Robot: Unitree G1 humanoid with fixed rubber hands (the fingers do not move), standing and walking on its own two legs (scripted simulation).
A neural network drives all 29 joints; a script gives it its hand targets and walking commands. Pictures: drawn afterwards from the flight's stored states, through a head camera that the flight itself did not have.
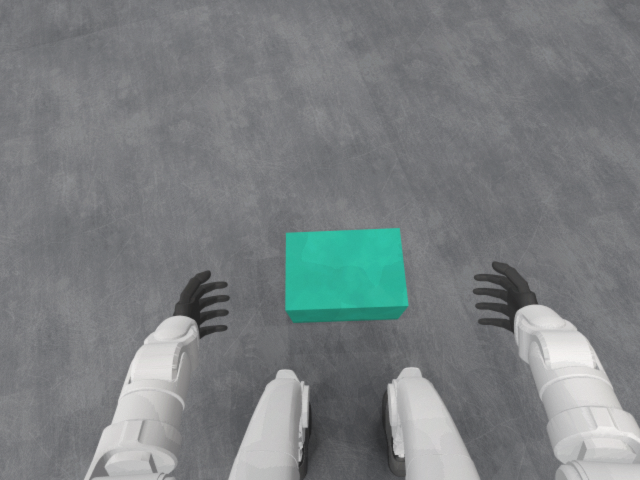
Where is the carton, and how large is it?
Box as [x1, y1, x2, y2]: [285, 228, 408, 322]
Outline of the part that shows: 399,228 286,233 285,310 293,322 397,318 408,305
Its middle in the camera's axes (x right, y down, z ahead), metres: +0.06 +0.11 +1.06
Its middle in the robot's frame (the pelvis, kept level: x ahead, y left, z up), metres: +0.50 +0.00 -0.59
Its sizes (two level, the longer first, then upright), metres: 0.300 0.206 0.183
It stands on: the floor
